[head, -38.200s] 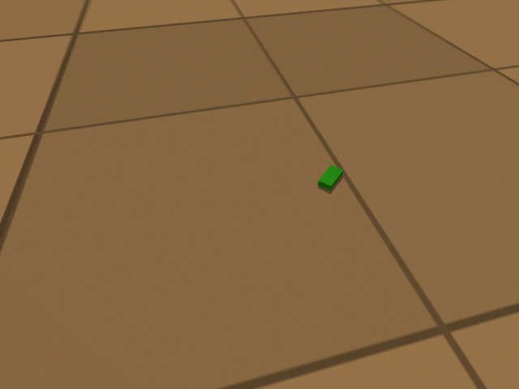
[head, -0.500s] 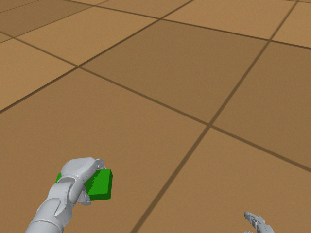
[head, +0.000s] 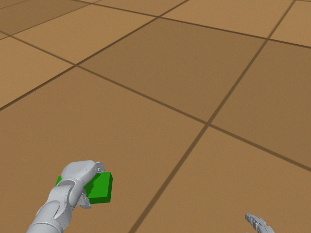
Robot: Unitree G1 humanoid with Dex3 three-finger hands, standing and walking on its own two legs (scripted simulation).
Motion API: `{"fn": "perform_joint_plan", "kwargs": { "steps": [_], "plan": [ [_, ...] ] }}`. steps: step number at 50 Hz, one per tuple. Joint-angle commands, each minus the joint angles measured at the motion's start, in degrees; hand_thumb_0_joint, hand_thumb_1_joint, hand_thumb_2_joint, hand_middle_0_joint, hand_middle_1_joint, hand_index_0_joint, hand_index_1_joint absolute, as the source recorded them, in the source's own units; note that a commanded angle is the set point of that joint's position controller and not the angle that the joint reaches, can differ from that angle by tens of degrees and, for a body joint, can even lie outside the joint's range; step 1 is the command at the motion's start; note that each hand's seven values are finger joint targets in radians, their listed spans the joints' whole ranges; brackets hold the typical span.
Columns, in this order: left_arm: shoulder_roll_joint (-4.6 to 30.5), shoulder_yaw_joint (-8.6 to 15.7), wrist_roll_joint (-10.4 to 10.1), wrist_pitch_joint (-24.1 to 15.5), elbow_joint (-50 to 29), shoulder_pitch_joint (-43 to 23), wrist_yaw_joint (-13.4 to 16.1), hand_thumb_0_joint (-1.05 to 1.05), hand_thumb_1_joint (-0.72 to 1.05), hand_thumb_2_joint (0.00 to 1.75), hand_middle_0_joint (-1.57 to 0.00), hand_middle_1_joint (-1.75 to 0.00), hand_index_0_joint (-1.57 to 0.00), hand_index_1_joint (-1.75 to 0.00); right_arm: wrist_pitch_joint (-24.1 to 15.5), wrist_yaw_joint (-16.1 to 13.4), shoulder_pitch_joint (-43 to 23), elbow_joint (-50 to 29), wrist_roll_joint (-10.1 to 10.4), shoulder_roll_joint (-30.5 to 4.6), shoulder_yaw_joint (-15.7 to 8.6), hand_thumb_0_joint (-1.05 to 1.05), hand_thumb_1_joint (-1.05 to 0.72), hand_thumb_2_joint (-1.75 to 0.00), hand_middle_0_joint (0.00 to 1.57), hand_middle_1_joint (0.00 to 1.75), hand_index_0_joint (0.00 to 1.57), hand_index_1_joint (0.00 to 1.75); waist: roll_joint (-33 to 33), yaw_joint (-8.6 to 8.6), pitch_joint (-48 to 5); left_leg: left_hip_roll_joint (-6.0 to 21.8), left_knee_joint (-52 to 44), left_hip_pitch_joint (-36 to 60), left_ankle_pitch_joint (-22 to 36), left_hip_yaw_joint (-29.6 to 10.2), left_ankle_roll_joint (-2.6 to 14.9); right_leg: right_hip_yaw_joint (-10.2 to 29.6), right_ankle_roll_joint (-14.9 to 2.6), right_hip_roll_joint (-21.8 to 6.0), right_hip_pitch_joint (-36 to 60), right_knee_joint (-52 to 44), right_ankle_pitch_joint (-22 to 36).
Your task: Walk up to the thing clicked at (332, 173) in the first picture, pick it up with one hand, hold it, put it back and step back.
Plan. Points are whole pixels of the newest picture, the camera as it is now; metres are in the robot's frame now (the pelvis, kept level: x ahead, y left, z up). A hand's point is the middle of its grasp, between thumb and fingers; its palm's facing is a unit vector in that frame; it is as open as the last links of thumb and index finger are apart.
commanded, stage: crouch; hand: left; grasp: from above
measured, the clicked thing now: (83, 189) +0.29 +0.24 -0.07
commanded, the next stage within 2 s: lower in 1.98 s
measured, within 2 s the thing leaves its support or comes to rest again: neither
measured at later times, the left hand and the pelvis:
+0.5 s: hand (99, 196) +0.32 +0.23 -0.21, palm faces -0.43 +0.04 -0.90, open 10.3 cm; pelvis -0.03 +0.01 -0.09, yaw +1 degrees
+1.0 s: hand (116, 206) +0.36 +0.23 -0.45, palm faces -0.48 -0.01 -0.88, open 10.3 cm; pelvis -0.06 +0.01 -0.29, yaw +0 degrees
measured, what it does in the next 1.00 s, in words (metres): lowers itself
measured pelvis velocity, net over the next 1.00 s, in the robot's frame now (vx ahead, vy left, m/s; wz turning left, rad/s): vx -0.06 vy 0.01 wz -0.01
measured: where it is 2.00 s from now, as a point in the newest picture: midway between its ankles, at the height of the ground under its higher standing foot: outside the picture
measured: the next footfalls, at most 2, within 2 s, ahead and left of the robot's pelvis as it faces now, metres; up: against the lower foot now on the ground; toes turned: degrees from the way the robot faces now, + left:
none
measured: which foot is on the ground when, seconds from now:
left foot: down 0.00-1.00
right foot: down 0.00-1.00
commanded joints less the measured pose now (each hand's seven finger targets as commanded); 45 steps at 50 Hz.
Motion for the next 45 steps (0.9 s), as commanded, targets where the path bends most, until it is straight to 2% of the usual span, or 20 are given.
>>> {"fn": "perform_joint_plan", "kwargs": {
  "steps": [1,7,9,11,14,15,18,21,22,24,28,29,32,35,37,38,40,42,44,45],
  "plan": [
    [12.08,7.1,0.62,-1.11,-8.8,-18.75,4.7,0.0,0.65,0.74,-1.0,-0.64,-1.01,-0.63,-2.16,-0.71,-4.72,-7.11,-0.03,-7.14,-2.43,0.0,-0.89,-0.9,0.2,0.3,0.2,0.3,-1.87,-0.38,-12.4,-2.59,-3.38,6.27,8.03,-0.13,1.39,-1.95,-2.2,3.29,1.18,-4.94,5.9],
    [9.61,6.18,3.37,-2.79,-0.77,-19.15,10.64,0.0,0.62,0.77,-1.0,-0.63,-1.01,-0.63,-1.76,-0.15,-2.81,-5.3,-0.86,-7.09,-3.03,0.0,-0.89,-0.9,0.2,0.3,0.2,0.3,-4.89,-1.8,-11.7,-3.1,0.61,1.51,7.06,-0.06,1.35,-1.9,-1.91,2.74,-3.27,-2.2,5.62],
    [7.67,4.47,4.43,-2.96,3.2,-19.23,12.55,0.0,0.65,0.74,-1.02,-0.62,-1.03,-0.61,-1.47,0.23,-1.98,-4.44,-1.37,-7.23,-3.43,0.0,-0.89,-0.9,0.2,0.3,0.2,0.3,-4.96,-2.69,-12.1,-3.14,3.33,-0.98,6.62,-0.11,1.31,-1.97,-1.89,2.67,-6.06,0.25,5.69],
    [9.64,5.5,5.94,-3.18,5.51,-23.5,14.97,0.0,0.67,0.74,-1.03,-0.64,-1.04,-0.63,-1.37,0.56,-0.88,-3.57,-1.8,-7.74,-4.03,0.0,-0.89,-0.9,0.2,0.3,0.2,0.3,-3.7,-2.89,-14.46,-3.13,7.14,-3.85,6.42,0.01,1.04,-1.95,-1.99,2.58,-8.9,3.51,5.63],
    [7.9,4.33,7.08,-3.33,9.89,-28.33,18.36,0.0,0.68,0.76,-1.05,-0.65,-1.06,-0.65,-1.7,1.39,1.18,-2.25,-2.63,-8.24,-4.54,0.0,-0.9,-0.9,0.2,0.3,0.2,0.3,-2.42,-4.49,-17.86,-2.74,14.17,-10.01,4.36,-0.22,0.71,-1.99,-2.24,2.7,-15.93,10.03,4.07],
    [7.55,4.22,7.88,-3.37,12.16,-29.19,19.6,0.0,0.68,0.76,-1.04,-0.65,-1.05,-0.64,-1.77,1.57,1.57,-2.0,-2.91,-8.01,-4.69,0.0,-0.89,-0.9,0.2,0.3,0.2,0.3,-2.48,-4.27,-18.81,-2.8,16.72,-12.73,3.9,-0.26,0.63,-2.18,-2.37,2.68,-18.15,12.43,3.67],
    [8.33,5.12,9.78,-3.46,18.01,-31.96,23.06,0.0,0.69,0.71,-1.03,-0.66,-1.05,-0.64,-2.13,2.18,3.08,-2.04,-3.72,-8.63,-5.08,0.0,-0.89,-0.9,0.2,0.3,0.2,0.3,-1.79,-4.59,-22.1,-2.45,24.52,-21.79,1.52,-0.54,0.61,-2.37,-2.69,2.84,-25.94,20.05,1.73],
    [8.86,5.45,10.71,-3.41,18.83,-37.3,25.41,0.0,0.71,0.71,-1.03,-0.67,-1.06,-0.64,-2.86,2.33,4.28,-1.63,-4.28,-9.36,-5.53,0.0,-0.89,-0.9,0.2,0.3,0.2,0.3,2.07,-5.41,-28.05,-1.9,30.91,-26.19,0.19,-1.26,0.69,-2.91,-3.06,2.92,-34.32,26.97,-0.13],
    [7.42,4.66,10.73,-3.12,20.91,-37.77,25.92,0.0,0.69,0.72,-1.04,-0.66,-1.06,-0.64,-3.09,2.28,4.93,-1.53,-4.39,-9.52,-5.58,0.0,-0.9,-0.9,0.2,0.3,0.2,0.3,2.32,-6.31,-29.03,-1.79,32.59,-28.07,-0.56,-1.76,0.67,-3.25,-3.22,3.01,-37.34,29.24,-1.04],
    [10.05,6.08,11.36,-2.59,22.99,-40.14,27.09,0.0,0.69,0.7,-1.03,-0.64,-1.05,-0.62,-3.55,1.96,5.45,-0.92,-4.84,-10.02,-5.77,0.0,-0.89,-0.9,0.2,0.3,0.2,0.3,3.56,-6.08,-31.15,-1.61,36.09,-32.79,-2.24,-2.49,0.75,-3.75,-3.44,3.02,-42.03,33.62,-2.5],
    [12.26,7.67,10.74,-1.21,23.02,-45.36,28.24,0.0,0.67,0.73,-1.04,-0.61,-1.05,-0.6,-4.49,1.55,6.78,-0.19,-5.67,-10.27,-5.92,0.0,-0.89,-0.9,0.2,0.3,0.2,0.3,5.24,-6.93,-38.71,-1.28,43.05,-39.16,-5.22,-3.44,0.96,-4.15,-3.73,2.97,-48.82,41.47,-4.77],
    [11.24,7.44,10.52,-0.49,25.36,-44.56,28.3,0.0,0.67,0.72,-1.05,-0.59,-1.05,-0.58,-4.59,1.46,7.06,0.1,-5.78,-10.26,-5.97,0.0,-0.89,-0.9,0.2,0.3,0.2,0.3,3.98,-7.11,-39.01,-1.32,44.67,-41.53,-6.11,-3.44,1.09,-4.24,-3.67,3.03,-50.19,42.82,-5.54],
    [13.61,9.05,9.88,0.46,26.4,-46.63,27.95,0.0,0.65,0.7,-1.03,-0.59,-1.03,-0.58,-5.17,1.35,7.07,0.69,-6.31,-10.51,-5.96,0.0,-0.89,-0.9,0.2,0.3,0.2,0.3,4.73,-7.35,-40.59,-1.12,47.73,-46.62,-8.33,-4.21,0.84,-4.49,-3.65,2.79,-54.44,47.28,-7.25],
    [14.08,9.71,9.35,0.63,27.9,-47.85,26.69,0.0,0.67,0.74,-1.05,-0.59,-1.05,-0.59,-5.55,1.5,7.15,0.71,-6.55,-10.49,-5.97,0.0,-0.89,-0.9,0.2,0.3,0.2,0.3,4.86,-8.0,-41.37,-1.21,50.66,-51.11,-12.52,-4.77,0.75,-4.83,-3.9,2.74,-59.07,50.95,-10.92],
    [14.08,9.79,9.28,0.18,28.9,-48.6,25.8,0.0,0.68,0.76,-1.06,-0.59,-1.06,-0.59,-5.85,1.78,7.38,0.6,-6.73,-10.59,-5.88,0.0,-0.89,-0.9,0.2,0.3,0.2,0.3,4.02,-9.06,-41.73,-1.54,53.57,-55.66,-15.24,-4.67,1.05,-4.91,-3.86,2.66,-61.25,53.23,-13.18],
    [13.89,9.95,8.78,-0.25,28.63,-48.36,25.35,0.0,0.69,0.75,-1.06,-0.59,-1.06,-0.59,-6.01,1.95,7.26,0.46,-6.79,-10.38,-5.97,0.0,-0.89,-0.9,0.2,0.3,0.2,0.3,3.81,-8.68,-42.77,-1.71,54.98,-56.36,-15.76,-4.51,1.19,-4.88,-3.98,2.65,-62.02,54.08,-13.94],
    [14.51,10.23,8.8,-1.44,28.66,-51.11,24.63,0.0,0.71,0.75,-1.07,-0.59,-1.08,-0.59,-6.42,2.33,7.83,0.8,-7.02,-10.46,-5.65,0.0,-0.89,-0.9,0.2,0.3,0.2,0.3,3.48,-10.33,-42.18,-1.81,58.05,-59.92,-17.68,-5.08,1.42,-5.16,-3.91,2.61,-65.87,56.51,-15.63],
    [14.71,10.27,9.42,-2.46,31.79,-50.34,24.28,0.0,0.76,0.74,-1.1,-0.59,-1.11,-0.58,-6.8,2.85,8.05,1.12,-7.24,-10.79,-5.15,0.0,-0.89,-0.89,0.2,0.3,0.2,0.3,2.79,-11.13,-39.8,-1.88,60.65,-63.7,-19.02,-5.73,1.63,-5.52,-3.84,2.38,-70.47,58.94,-16.79],
    [17.88,11.83,10.4,-3.86,30.9,-51.79,24.67,0.0,0.74,0.76,-1.08,-0.6,-1.09,-0.59,-7.19,3.39,8.56,0.96,-7.3,-11.22,-4.94,0.0,-0.89,-0.89,0.2,0.3,0.2,0.3,3.04,-10.98,-42.5,-2.1,62.92,-65.2,-19.24,-5.83,1.71,-5.76,-3.86,2.35,-71.73,61.26,-17.34],
    [17.75,11.8,10.51,-4.73,28.57,-53.9,25.06,0.0,0.75,0.77,-1.08,-0.63,-1.09,-0.61,-7.38,3.7,8.43,0.94,-7.51,-10.87,-4.75,0.0,-0.89,-0.89,0.2,0.3,0.2,0.3,4.64,-11.1,-44.44,-2.17,64.17,-65.47,-19.57,-5.61,1.63,-5.85,-3.89,2.37,-72.71,62.21,-17.62]
  ]
}}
